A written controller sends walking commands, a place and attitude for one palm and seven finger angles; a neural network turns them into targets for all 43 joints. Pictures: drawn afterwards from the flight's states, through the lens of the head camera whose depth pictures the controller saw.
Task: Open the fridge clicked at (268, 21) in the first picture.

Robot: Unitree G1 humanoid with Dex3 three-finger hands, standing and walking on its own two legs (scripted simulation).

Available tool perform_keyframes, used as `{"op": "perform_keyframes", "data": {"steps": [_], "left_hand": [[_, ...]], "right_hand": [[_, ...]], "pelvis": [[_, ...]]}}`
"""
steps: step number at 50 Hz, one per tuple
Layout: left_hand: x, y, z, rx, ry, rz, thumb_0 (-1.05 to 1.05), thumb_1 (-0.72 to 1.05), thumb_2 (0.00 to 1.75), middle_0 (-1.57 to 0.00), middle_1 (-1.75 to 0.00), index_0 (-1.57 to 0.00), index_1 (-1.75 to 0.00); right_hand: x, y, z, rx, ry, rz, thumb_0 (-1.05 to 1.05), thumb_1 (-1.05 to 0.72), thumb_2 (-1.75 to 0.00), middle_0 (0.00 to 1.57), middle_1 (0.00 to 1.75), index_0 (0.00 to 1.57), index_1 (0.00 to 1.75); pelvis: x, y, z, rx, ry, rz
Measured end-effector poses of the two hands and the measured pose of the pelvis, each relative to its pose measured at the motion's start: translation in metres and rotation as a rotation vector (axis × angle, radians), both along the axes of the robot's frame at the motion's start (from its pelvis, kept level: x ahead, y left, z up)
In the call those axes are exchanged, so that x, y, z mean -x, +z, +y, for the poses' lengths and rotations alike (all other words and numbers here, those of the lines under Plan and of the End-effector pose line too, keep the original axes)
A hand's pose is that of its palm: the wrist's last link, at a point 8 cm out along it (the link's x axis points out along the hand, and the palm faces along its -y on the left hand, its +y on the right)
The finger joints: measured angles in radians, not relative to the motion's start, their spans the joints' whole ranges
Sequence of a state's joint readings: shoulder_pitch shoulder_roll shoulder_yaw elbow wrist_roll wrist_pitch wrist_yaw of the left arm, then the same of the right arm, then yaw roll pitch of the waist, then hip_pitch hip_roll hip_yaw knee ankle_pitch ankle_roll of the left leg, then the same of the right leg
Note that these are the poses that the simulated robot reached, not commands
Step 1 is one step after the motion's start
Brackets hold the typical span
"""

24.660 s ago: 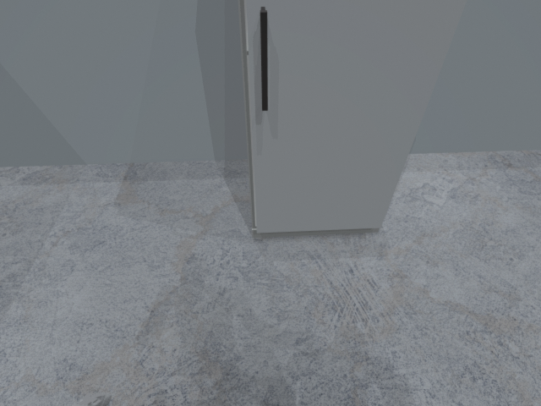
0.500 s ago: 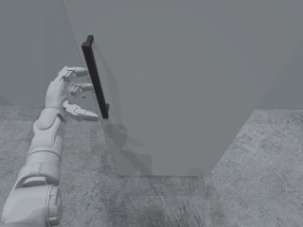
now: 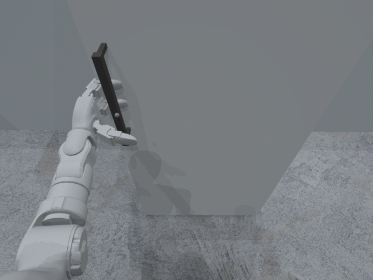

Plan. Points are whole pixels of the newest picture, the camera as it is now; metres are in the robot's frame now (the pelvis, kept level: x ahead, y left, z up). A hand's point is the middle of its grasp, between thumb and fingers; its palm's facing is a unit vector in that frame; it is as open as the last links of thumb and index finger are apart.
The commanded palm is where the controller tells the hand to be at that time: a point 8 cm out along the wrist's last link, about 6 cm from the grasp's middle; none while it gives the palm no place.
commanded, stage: slide the fingers in behind the handle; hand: left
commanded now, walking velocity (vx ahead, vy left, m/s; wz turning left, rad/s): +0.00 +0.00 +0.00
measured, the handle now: (116, 102) +0.48 +0.17 +0.12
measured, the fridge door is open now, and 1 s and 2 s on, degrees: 0 0 0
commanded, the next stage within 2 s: grip the handle and tug to test in 0.84 s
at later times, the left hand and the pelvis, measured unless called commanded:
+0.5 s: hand (122, 117) +0.42 +0.15 +0.13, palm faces +0.01 -1.00 +0.00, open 14.0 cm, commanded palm +0.40 +0.20 +0.13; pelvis +0.00 -0.01 +0.00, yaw +0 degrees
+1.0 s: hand (121, 115) +0.43 +0.15 +0.13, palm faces -0.01 -1.00 +0.00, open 13.9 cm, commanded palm +0.40 +0.20 +0.13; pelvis +0.01 +0.00 +0.00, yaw +0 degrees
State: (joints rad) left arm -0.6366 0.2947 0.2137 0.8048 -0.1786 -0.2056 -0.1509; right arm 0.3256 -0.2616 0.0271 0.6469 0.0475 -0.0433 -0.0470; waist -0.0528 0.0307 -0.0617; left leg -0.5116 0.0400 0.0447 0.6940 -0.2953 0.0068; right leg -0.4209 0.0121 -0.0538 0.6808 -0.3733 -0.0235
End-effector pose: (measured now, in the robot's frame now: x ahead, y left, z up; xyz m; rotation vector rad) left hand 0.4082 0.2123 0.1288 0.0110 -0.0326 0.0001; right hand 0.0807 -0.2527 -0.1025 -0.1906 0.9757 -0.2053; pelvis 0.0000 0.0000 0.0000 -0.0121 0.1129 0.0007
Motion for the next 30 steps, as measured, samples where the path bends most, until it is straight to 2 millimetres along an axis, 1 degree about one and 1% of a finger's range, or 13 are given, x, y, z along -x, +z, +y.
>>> {"op": "perform_keyframes", "data": {"steps": [8,16,21,26,30], "left_hand": [[0.0,0.0,-0.005,0.006,0.008,0.009,-0.01,-0.5,0.3,-0.31,-1.2,-0.3,-1.2],[0.005,-0.001,-0.003,-0.001,0.009,0.008,-0.01,-0.5,0.3,-0.31,-1.2,-0.3,-1.2],[0.006,0.0,-0.012,0.008,-0.005,0.002,-0.01,-0.5,0.3,-0.3,-1.2,-0.3,-1.2],[0.004,-0.002,-0.012,0.003,0.01,0.013,-0.01,-0.5,0.3,-0.3,-1.2,-0.3,-1.2],[0.002,-0.001,-0.013,-0.008,0.006,0.01,-0.01,-0.5,0.3,-0.3,-1.2,-0.3,-1.2]], "right_hand": [[0.003,-0.001,-0.009,-0.003,-0.019,0.014,0.01,-0.91,-0.9,0.2,0.3,0.2,0.3],[-0.005,0.002,-0.014,0.003,-0.012,0.002,0.01,-0.91,-0.9,0.2,0.3,0.2,0.3],[-0.014,0.002,-0.012,0.001,0.006,-0.012,0.01,-0.91,-0.9,0.2,0.3,0.2,0.3],[-0.02,0.002,-0.008,-0.005,0.018,-0.027,0.01,-0.91,-0.9,0.2,0.3,0.2,0.3],[-0.022,0.002,-0.004,-0.013,0.019,-0.034,0.01,-0.91,-0.9,0.2,0.3,0.2,0.3]], "pelvis": [[-0.005,0.002,-0.006,-0.005,-0.006,-0.002],[-0.006,0.002,-0.01,-0.005,0.0,-0.008],[-0.005,0.002,-0.009,-0.005,0.007,-0.008],[-0.005,0.002,-0.008,-0.006,0.007,-0.007],[-0.005,0.002,-0.007,-0.006,0.005,-0.006]]}}
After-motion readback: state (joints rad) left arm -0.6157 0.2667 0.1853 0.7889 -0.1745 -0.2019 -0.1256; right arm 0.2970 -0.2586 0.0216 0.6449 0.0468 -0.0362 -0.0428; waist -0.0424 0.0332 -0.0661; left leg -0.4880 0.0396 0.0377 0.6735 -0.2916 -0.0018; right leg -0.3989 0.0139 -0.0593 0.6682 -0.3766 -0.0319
